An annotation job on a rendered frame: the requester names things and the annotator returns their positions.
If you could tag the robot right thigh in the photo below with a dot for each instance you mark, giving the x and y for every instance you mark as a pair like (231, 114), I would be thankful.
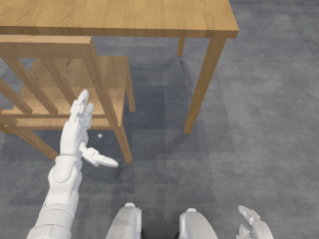
(193, 225)

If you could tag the robot left forearm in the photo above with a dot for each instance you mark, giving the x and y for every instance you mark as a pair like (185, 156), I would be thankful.
(59, 208)

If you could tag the robot thigh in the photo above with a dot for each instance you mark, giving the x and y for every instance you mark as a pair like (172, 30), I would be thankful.
(127, 223)
(193, 225)

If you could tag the left robot hand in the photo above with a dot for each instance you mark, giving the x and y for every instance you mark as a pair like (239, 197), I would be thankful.
(75, 130)

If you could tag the right robot hand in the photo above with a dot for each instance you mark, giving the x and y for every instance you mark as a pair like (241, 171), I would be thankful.
(259, 228)

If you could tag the chair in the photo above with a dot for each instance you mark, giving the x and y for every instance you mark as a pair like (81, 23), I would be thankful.
(64, 66)

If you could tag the robot left thigh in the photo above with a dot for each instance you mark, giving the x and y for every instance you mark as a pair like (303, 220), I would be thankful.
(127, 223)

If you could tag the table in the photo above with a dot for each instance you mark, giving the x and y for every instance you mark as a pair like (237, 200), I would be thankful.
(180, 19)

